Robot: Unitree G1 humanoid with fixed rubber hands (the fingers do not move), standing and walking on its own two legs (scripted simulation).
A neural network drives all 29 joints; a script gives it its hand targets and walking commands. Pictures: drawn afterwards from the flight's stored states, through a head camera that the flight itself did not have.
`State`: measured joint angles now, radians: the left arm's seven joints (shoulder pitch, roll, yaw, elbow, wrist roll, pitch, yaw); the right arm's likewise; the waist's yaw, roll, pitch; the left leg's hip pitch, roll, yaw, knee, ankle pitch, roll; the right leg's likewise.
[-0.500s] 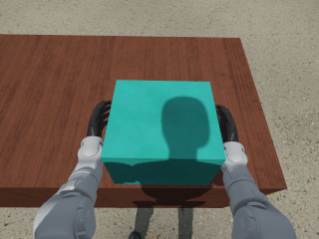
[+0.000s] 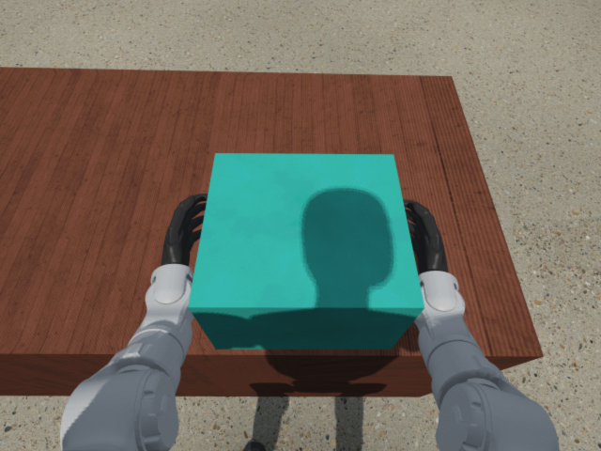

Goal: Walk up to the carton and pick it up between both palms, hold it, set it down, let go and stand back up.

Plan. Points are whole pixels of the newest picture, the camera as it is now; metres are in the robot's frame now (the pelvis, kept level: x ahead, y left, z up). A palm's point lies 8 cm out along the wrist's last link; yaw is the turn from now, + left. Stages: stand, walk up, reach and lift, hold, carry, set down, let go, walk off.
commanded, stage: set down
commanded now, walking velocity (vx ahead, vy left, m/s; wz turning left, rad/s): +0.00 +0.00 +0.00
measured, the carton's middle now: (304, 252) +0.39 +0.01 -0.03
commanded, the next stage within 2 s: none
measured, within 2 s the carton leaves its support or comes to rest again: rests again in 0.70 s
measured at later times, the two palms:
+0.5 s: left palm (175, 252) +0.38 +0.19 -0.01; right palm (426, 259) +0.38 -0.17 -0.01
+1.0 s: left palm (165, 242) +0.38 +0.19 +0.02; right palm (459, 239) +0.38 -0.19 +0.04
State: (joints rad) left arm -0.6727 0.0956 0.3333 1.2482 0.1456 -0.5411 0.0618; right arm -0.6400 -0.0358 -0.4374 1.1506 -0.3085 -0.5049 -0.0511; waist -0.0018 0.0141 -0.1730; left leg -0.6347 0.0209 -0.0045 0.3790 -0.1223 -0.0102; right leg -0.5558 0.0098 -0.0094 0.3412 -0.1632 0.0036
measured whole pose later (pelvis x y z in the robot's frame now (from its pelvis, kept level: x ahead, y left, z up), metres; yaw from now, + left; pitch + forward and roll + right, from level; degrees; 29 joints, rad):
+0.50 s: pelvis -0.01 +0.01 -0.01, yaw +0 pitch +23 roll -2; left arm -0.70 0.10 0.33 1.25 0.14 -0.47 0.07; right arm -0.68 -0.06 -0.40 1.21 -0.21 -0.47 -0.03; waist 0.00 0.01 -0.22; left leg -0.74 0.02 0.00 0.53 -0.18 0.00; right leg -0.65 0.01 -0.01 0.47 -0.21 0.01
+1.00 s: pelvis -0.04 +0.01 -0.02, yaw +0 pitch +20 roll -2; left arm -0.87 0.18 0.08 1.36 -0.18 -0.33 0.09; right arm -0.86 -0.24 -0.13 1.27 0.15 -0.22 0.01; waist 0.00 0.01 -0.25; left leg -0.80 0.02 0.00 0.64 -0.20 0.00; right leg -0.73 0.01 -0.01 0.62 -0.25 0.01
